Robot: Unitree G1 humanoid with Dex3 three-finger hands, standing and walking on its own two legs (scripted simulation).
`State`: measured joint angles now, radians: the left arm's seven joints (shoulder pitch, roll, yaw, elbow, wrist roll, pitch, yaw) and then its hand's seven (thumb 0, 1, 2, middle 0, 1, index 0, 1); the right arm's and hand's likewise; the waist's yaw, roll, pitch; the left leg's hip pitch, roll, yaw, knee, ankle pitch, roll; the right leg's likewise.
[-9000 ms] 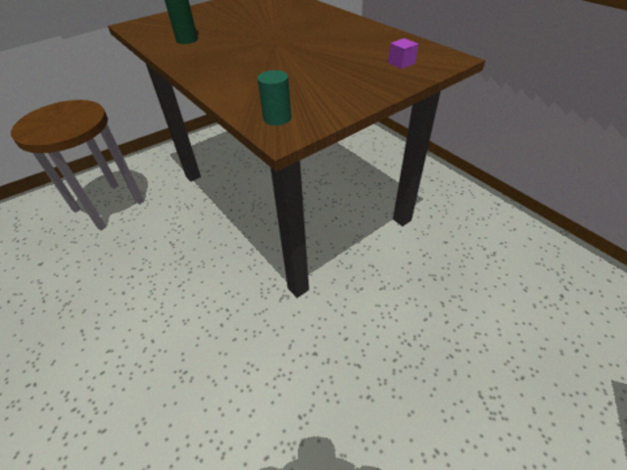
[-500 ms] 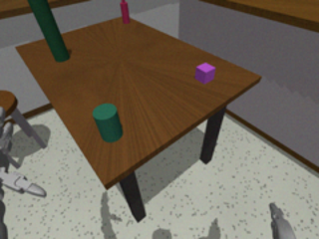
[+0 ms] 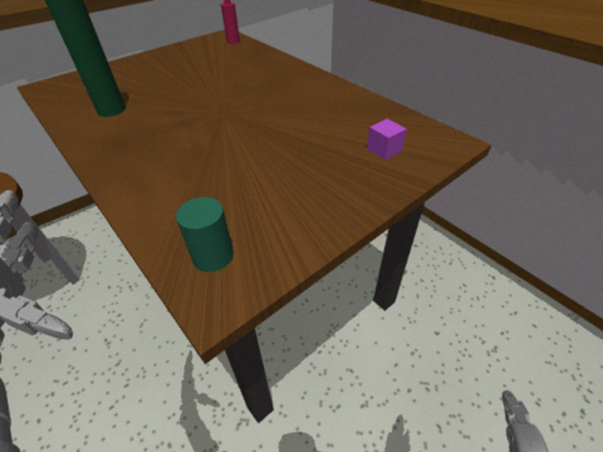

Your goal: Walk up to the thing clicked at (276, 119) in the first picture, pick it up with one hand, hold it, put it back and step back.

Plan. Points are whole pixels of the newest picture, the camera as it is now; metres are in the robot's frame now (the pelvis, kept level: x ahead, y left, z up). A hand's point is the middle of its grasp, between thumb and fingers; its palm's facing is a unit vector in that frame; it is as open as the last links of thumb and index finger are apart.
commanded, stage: go down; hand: left
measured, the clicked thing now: (206, 235) +0.46 +0.20 +0.02
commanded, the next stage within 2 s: none
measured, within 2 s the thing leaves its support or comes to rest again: neither
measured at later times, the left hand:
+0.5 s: hand (38, 234) +0.35 +0.37 +0.15, palm faces +0.17 -0.99 +0.02, open 17.6 cm
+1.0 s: hand (34, 222) +0.37 +0.38 +0.15, palm faces +0.17 -0.98 +0.01, open 17.7 cm
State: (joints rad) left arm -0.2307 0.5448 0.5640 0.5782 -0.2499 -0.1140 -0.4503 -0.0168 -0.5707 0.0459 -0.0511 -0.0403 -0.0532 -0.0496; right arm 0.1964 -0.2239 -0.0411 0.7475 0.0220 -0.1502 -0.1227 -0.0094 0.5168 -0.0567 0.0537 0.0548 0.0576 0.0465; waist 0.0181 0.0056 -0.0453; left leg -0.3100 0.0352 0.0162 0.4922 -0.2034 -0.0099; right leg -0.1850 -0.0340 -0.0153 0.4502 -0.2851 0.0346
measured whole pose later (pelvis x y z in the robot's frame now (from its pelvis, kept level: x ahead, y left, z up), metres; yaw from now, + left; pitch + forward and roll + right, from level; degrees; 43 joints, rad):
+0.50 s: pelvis +0.00 +0.00 +0.00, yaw +0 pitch +5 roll -1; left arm -0.50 0.74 0.60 0.93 -0.25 -0.08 -0.58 -0.02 -0.57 0.06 -0.04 -0.04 -0.04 -0.04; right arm 0.19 -0.24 0.02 0.75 0.01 -0.21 -0.17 -0.01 0.53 -0.05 0.05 0.05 0.06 0.05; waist -0.03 -0.01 -0.07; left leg -0.41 0.04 0.02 0.52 -0.21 -0.01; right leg -0.28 -0.03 -0.01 0.47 -0.28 0.04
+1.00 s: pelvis +0.01 +0.01 -0.01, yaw +0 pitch +9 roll -2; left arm -0.56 0.81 0.62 1.01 -0.23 -0.09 -0.61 -0.02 -0.61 0.04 -0.04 -0.04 -0.05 -0.05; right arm 0.15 -0.22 0.03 0.77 0.01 -0.22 -0.17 -0.01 0.52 -0.06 0.06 0.06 0.06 0.05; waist -0.05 -0.01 -0.10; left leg -0.49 0.04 0.01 0.58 -0.24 0.00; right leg -0.34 -0.02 -0.02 0.50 -0.31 0.04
